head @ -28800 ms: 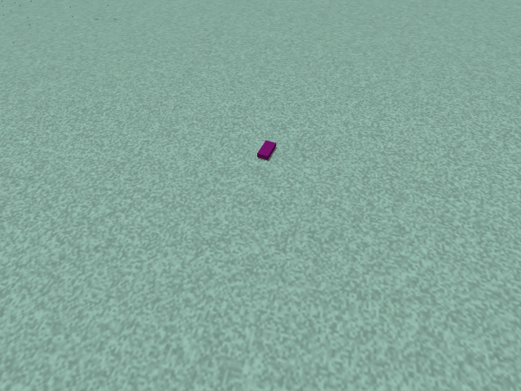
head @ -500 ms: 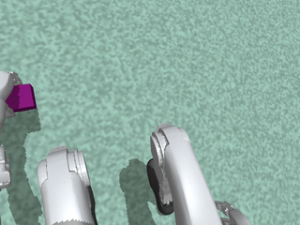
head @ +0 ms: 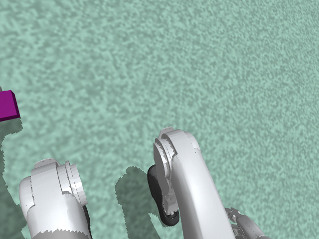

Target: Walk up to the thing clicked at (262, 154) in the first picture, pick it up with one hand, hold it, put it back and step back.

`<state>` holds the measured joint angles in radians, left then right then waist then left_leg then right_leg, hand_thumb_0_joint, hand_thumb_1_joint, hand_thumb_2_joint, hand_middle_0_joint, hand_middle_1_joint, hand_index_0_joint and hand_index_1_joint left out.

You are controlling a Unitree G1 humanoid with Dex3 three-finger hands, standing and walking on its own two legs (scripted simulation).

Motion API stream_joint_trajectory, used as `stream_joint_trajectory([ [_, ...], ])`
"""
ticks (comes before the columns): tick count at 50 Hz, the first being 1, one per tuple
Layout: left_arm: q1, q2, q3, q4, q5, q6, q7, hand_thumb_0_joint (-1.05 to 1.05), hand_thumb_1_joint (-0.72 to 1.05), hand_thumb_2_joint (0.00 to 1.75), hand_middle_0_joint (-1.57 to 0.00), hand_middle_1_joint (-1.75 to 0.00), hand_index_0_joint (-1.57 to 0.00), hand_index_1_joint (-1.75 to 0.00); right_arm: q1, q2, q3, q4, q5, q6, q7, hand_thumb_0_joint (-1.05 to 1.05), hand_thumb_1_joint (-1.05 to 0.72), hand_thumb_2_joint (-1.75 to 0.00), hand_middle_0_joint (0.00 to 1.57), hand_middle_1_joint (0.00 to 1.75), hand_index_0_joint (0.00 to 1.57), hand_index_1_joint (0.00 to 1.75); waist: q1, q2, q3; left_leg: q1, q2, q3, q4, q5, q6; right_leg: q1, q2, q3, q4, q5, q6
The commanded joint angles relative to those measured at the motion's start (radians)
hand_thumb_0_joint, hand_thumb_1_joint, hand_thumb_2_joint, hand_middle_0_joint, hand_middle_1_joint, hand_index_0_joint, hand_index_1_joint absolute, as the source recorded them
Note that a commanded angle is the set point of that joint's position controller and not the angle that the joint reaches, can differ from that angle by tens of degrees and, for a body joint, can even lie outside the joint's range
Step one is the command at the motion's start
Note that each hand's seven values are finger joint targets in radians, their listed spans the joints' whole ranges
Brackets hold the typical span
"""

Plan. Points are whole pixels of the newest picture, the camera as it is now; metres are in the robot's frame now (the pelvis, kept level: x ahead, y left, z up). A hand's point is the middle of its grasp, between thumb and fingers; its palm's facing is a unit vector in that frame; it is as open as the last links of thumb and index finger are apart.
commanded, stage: rest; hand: left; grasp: from above
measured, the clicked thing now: out of the picture +0.46 +0.32 -0.24
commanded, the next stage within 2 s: open in 1.14 s
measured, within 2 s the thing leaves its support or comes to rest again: rests again in 0.70 s
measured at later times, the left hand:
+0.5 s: hand out of the picture +0.45 +0.31 -0.24, palm faces -0.45 -0.11 -0.89, open 9.3 cm
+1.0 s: hand out of the picture +0.45 +0.32 -0.25, palm faces -0.45 -0.12 -0.89, open 9.3 cm
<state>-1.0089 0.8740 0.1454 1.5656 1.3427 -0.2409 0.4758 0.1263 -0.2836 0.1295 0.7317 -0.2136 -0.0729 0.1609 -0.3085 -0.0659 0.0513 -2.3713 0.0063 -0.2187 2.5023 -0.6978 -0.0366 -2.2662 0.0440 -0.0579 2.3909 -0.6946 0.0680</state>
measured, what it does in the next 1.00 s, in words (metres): stands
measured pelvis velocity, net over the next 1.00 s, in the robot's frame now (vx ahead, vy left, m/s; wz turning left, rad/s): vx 0.00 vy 0.01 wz -0.08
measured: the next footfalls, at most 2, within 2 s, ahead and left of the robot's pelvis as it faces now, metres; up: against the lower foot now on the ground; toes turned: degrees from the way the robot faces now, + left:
none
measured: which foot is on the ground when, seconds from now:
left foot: down 0.00-1.00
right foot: down 0.00-1.00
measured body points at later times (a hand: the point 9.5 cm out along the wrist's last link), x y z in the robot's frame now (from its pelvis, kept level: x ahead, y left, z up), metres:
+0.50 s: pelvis +0.00 +0.00 -0.01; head +0.27 +0.11 +0.33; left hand +0.47 +0.32 -0.19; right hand +0.04 -0.27 -0.07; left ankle +0.07 +0.13 -0.27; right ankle +0.10 -0.14 -0.27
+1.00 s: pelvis +0.00 +0.01 -0.01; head +0.27 +0.13 +0.32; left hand +0.47 +0.32 -0.20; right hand +0.04 -0.25 -0.07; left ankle +0.07 +0.13 -0.27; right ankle +0.10 -0.13 -0.27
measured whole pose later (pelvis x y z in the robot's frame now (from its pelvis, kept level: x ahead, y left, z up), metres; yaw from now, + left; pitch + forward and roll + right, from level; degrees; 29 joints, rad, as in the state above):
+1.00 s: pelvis +0.00 +0.01 -0.01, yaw -4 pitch +27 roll -15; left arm -1.04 1.02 0.14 1.73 1.34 -0.24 0.60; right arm 0.08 -0.32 0.27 0.69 -0.29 -0.20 0.24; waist -0.37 -0.14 0.15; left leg -2.36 0.01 -0.29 2.59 -0.72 -0.01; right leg -2.22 0.07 -0.11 2.40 -0.69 0.07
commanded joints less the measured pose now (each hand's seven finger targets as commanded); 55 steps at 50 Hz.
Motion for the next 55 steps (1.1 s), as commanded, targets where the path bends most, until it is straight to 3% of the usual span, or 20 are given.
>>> stream_joint_trajectory([
  [1,-0.331,0.277,0.035,-0.123,-0.013,-0.003,0.056,0.0,0.83,0.54,-1.17,-0.42,-1.18,-0.41,0.207,-0.298,-0.074,-0.011,-0.004,-0.01,-0.005,0.0,-0.9,-0.89,0.2,0.3,0.2,0.3,-0.03,0.428,-0.686,0.551,0.01,0.142,-0.225,0.227,0.049,0.309,0.018,-0.155,-0.205,0.281,-0.092],
  [4,-0.319,0.27,0.02,-0.101,-0.019,-0.004,0.062,0.0,0.85,0.51,-1.17,-0.42,-1.19,-0.4,0.203,-0.301,-0.058,-0.009,-0.01,-0.02,0.0,0.0,-0.9,-0.89,0.2,0.3,0.2,0.3,-0.038,0.449,-0.664,0.553,0.012,0.135,-0.223,0.229,0.047,0.312,0.023,-0.163,-0.199,0.285,-0.09],
  [6,-0.3,0.334,0.066,-0.086,-0.015,-0.004,0.075,0.0,0.86,0.54,-1.18,-0.42,-1.2,-0.41,0.204,-0.323,-0.055,-0.014,-0.015,-0.023,0.001,0.0,-0.9,-0.9,0.2,0.3,0.2,0.3,-0.024,0.439,-0.678,0.549,0.013,0.13,-0.219,0.252,0.046,0.333,0.024,-0.169,-0.198,0.3,-0.091],
  [9,-0.315,0.322,0.048,-0.064,-0.007,-0.003,0.083,0.0,0.89,0.54,-1.2,-0.43,-1.22,-0.41,0.199,-0.325,-0.044,-0.021,-0.028,-0.03,0.008,0.0,-0.9,-0.9,0.2,0.3,0.2,0.3,-0.054,0.442,-0.634,0.524,0.016,0.131,-0.199,0.227,0.047,0.32,0.028,-0.171,-0.197,0.287,-0.092],
  [11,-0.316,0.308,0.026,-0.056,-0.01,-0.002,0.08,0.0,0.89,0.54,-1.21,-0.41,-1.22,-0.4,0.184,-0.319,-0.034,-0.025,-0.028,-0.042,0.011,0.0,-0.9,-0.9,0.2,0.3,0.2,0.3,-0.057,0.432,-0.63,0.523,0.017,0.129,-0.189,0.215,0.05,0.325,0.032,-0.166,-0.198,0.286,-0.088],
  [13,-0.298,0.349,0.05,-0.062,-0.017,-0.006,0.093,0.0,0.89,0.53,-1.22,-0.41,-1.23,-0.4,0.182,-0.327,-0.031,-0.024,-0.028,-0.045,0.01,0.0,-0.9,-0.9,0.2,0.3,0.2,0.3,-0.042,0.452,-0.643,0.53,0.02,0.123,-0.203,0.215,0.047,0.347,0.035,-0.17,-0.2,0.283,-0.089],
  [14,-0.301,0.319,0.031,-0.051,-0.02,-0.007,0.094,0.0,0.9,0.51,-1.21,-0.41,-1.23,-0.39,0.174,-0.333,-0.024,-0.028,-0.031,-0.047,0.01,0.0,-0.9,-0.9,0.2,0.3,0.2,0.3,-0.049,0.451,-0.611,0.522,0.015,0.12,-0.209,0.203,0.042,0.315,0.034,-0.184,-0.197,0.258,-0.095],
  [17,-0.312,0.34,0.023,-0.053,-0.006,-0.008,0.099,0.0,0.9,0.5,-1.21,-0.41,-1.23,-0.39,0.173,-0.331,-0.017,-0.032,-0.038,-0.059,0.018,0.0,-0.9,-0.9,0.2,0.3,0.2,0.3,-0.061,0.474,-0.621,0.547,0.022,0.114,-0.205,0.203,0.043,0.327,0.039,-0.184,-0.185,0.272,-0.089],
  [18,-0.295,0.377,0.06,-0.037,-0.016,-0.009,0.112,0.0,0.9,0.51,-1.21,-0.41,-1.23,-0.39,0.168,-0.341,-0.019,-0.02,-0.038,-0.055,0.014,0.0,-0.9,-0.9,0.2,0.3,0.2,0.3,-0.05,0.455,-0.626,0.534,0.025,0.107,-0.205,0.195,0.044,0.331,0.041,-0.19,-0.188,0.265,-0.089],
  [22,-0.322,0.327,0.009,-0.023,-0.012,-0.007,0.122,0.0,0.91,0.52,-1.23,-0.39,-1.24,-0.38,0.152,-0.338,0.0,-0.025,-0.047,-0.071,0.025,0.0,-0.9,-0.9,0.2,0.3,0.2,0.3,-0.08,0.463,-0.588,0.532,0.027,0.105,-0.183,0.208,0.042,0.315,0.042,-0.195,-0.178,0.284,-0.088],
  [26,-0.29,0.379,0.046,-0.017,-0.009,-0.005,0.143,0.0,0.91,0.53,-1.23,-0.39,-1.24,-0.38,0.159,-0.356,0.002,-0.024,-0.053,-0.077,0.028,0.0,-0.9,-0.9,0.2,0.3,0.2,0.3,-0.069,0.476,-0.598,0.543,0.028,0.095,-0.199,0.236,0.036,0.34,0.044,-0.205,-0.175,0.3,-0.087],
  [31,-0.321,0.342,0.005,0.002,-0.02,-0.002,0.146,0.0,0.91,0.51,-1.23,-0.39,-1.25,-0.38,0.139,-0.352,0.017,-0.031,-0.058,-0.095,0.043,0.0,-0.9,-0.9,0.2,0.3,0.2,0.3,-0.095,0.474,-0.571,0.532,0.032,0.089,-0.184,0.221,0.04,0.338,0.047,-0.205,-0.176,0.306,-0.081],
  [34,-0.289,0.385,0.029,0.012,-0.018,0.0,0.153,0.0,0.9,0.53,-1.23,-0.39,-1.24,-0.38,0.145,-0.363,0.02,-0.028,-0.058,-0.099,0.047,0.0,-0.9,-0.9,0.2,0.3,0.2,0.3,-0.077,0.497,-0.569,0.543,0.033,0.082,-0.204,0.218,0.035,0.343,0.049,-0.211,-0.178,0.292,-0.085],
  [37,-0.311,0.368,0.012,0.019,-0.015,-0.002,0.151,0.0,0.89,0.52,-1.22,-0.41,-1.23,-0.4,0.134,-0.366,0.021,-0.036,-0.064,-0.107,0.056,0.0,-0.9,-0.9,0.2,0.3,0.2,0.3,-0.098,0.504,-0.543,0.548,0.035,0.075,-0.197,0.21,0.031,0.315,0.046,-0.219,-0.162,0.286,-0.085],
  [42,-0.279,0.392,0.03,0.027,-0.015,-0.001,0.166,0.0,0.86,0.54,-1.2,-0.39,-1.21,-0.39,0.137,-0.365,0.031,-0.028,-0.065,-0.105,0.061,0.0,-0.9,-0.9,0.2,0.3,0.2,0.3,-0.087,0.504,-0.566,0.544,0.038,0.07,-0.2,0.237,0.033,0.356,0.052,-0.215,-0.17,0.314,-0.083],
  [45,-0.314,0.352,-0.013,0.03,-0.017,-0.006,0.161,0.0,0.85,0.54,-1.2,-0.39,-1.2,-0.39,0.126,-0.367,0.038,-0.039,-0.068,-0.112,0.068,0.0,-0.9,-0.9,0.2,0.3,0.2,0.3,-0.116,0.501,-0.536,0.536,0.038,0.068,-0.192,0.215,0.035,0.337,0.051,-0.219,-0.169,0.302,-0.08],
  [48,-0.309,0.408,0.021,0.029,-0.023,-0.01,0.172,0.0,0.84,0.53,-1.2,-0.38,-1.2,-0.38,0.129,-0.381,0.038,-0.031,-0.065,-0.124,0.071,0.0,-0.9,-0.9,0.2,0.3,0.2,0.3,-0.104,0.499,-0.535,0.544,0.041,0.06,-0.194,0.207,0.033,0.333,0.053,-0.223,-0.167,0.29,-0.08],
  [50,-0.297,0.408,0.022,0.054,-0.01,-0.011,0.176,0.0,0.85,0.51,-1.2,-0.39,-1.2,-0.38,0.122,-0.366,0.05,-0.033,-0.065,-0.125,0.074,0.0,-0.9,-0.9,0.2,0.3,0.2,0.3,-0.098,0.498,-0.524,0.535,0.043,0.059,-0.196,0.206,0.031,0.331,0.054,-0.222,-0.166,0.285,-0.081],
  [52,-0.296,0.368,0.002,0.072,-0.014,-0.015,0.172,0.0,0.87,0.5,-1.2,-0.39,-1.21,-0.38,0.125,-0.366,0.057,-0.036,-0.073,-0.128,0.081,0.0,-0.9,-0.9,0.2,0.3,0.2,0.3,-0.121,0.477,-0.504,0.525,0.041,0.056,-0.189,0.201,0.033,0.327,0.05,-0.228,-0.158,0.286,-0.077],
  [55,-0.296,0.393,0.003,0.08,-0.011,-0.015,0.175,0.0,0.83,0.5,-1.17,-0.4,-1.18,-0.39,0.123,-0.389,0.049,-0.041,-0.072,-0.133,0.08,0.0,-0.9,-0.9,0.2,0.3,0.2,0.3,-0.118,0.487,-0.504,0.541,0.044,0.046,-0.204,0.202,0.03,0.324,0.054,-0.23,-0.168,0.285,-0.078],
])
